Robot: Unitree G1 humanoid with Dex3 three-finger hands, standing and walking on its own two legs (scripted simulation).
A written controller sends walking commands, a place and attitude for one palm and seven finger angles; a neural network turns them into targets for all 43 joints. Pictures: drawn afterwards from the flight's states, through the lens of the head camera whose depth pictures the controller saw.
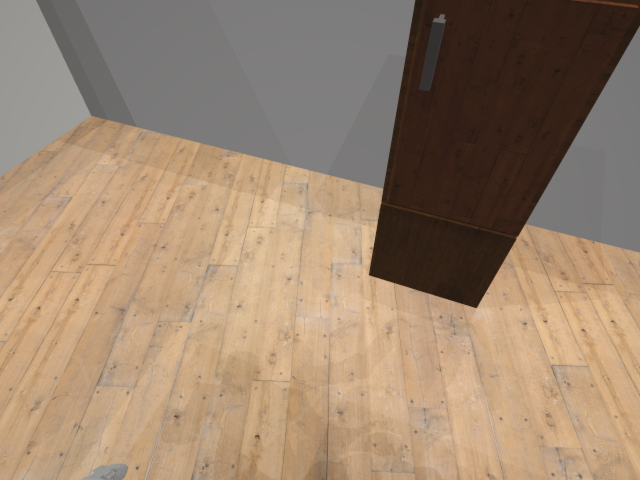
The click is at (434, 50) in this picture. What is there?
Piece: cupboard door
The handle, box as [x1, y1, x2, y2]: [419, 14, 445, 90]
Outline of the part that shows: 443,14 440,14 438,18 434,18 432,22 419,89 428,90 430,87 445,22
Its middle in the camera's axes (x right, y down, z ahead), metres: +0.24 -0.40 +0.84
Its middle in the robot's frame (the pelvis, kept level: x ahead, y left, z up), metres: +0.92 -0.19 +0.13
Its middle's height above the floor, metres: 0.90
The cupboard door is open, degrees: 0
